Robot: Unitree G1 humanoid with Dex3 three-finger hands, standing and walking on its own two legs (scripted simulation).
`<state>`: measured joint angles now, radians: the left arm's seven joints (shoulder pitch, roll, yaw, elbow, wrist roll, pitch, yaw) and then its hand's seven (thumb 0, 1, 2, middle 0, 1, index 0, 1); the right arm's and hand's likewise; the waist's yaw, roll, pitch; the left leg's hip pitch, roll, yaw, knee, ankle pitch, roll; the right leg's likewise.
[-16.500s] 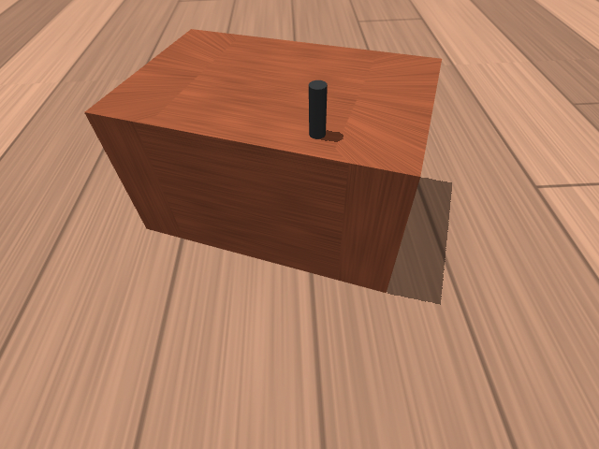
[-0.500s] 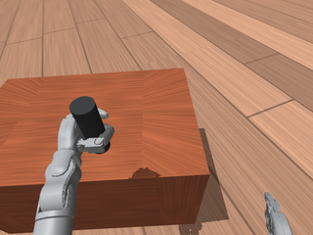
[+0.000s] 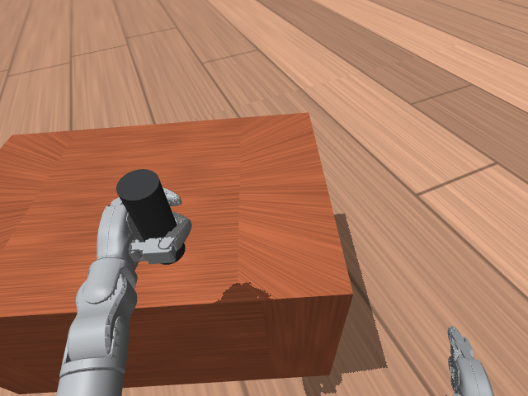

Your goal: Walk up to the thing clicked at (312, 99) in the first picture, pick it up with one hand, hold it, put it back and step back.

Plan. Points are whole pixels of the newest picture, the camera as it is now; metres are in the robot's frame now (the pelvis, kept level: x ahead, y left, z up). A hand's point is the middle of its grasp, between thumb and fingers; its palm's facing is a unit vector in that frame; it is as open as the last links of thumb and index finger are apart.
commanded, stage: hold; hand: left
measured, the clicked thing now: (155, 221) +0.32 +0.17 +0.14
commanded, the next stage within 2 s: crouch in 1.28 s
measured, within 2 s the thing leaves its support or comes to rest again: neither
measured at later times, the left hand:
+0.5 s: hand (171, 217) +0.34 +0.15 +0.13, palm faces +0.04 -1.00 -0.01, open 6.7 cm
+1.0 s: hand (169, 220) +0.33 +0.16 +0.13, palm faces +0.06 -1.00 -0.01, open 6.7 cm
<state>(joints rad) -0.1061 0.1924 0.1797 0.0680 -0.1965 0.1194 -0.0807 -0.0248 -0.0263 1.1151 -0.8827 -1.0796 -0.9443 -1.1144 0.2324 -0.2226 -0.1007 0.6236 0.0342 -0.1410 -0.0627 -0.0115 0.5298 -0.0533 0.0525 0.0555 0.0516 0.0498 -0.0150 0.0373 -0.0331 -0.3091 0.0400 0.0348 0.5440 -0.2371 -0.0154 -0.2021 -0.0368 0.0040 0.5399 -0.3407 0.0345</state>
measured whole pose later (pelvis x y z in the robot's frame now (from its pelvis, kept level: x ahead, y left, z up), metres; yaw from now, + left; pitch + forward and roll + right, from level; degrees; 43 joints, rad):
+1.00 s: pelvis +0.00 +0.00 +0.00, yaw +0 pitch -1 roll +0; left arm -0.13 0.19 0.16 0.08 -0.19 0.11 -0.07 -0.03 -0.03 1.12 -0.88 -1.08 -0.94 -1.12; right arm 0.20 -0.21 -0.09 0.66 0.03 -0.11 -0.06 -0.01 0.54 -0.05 0.05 0.06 0.05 0.05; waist -0.01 0.03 -0.03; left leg -0.27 0.04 0.03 0.50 -0.22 -0.02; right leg -0.16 -0.04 0.00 0.49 -0.33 0.03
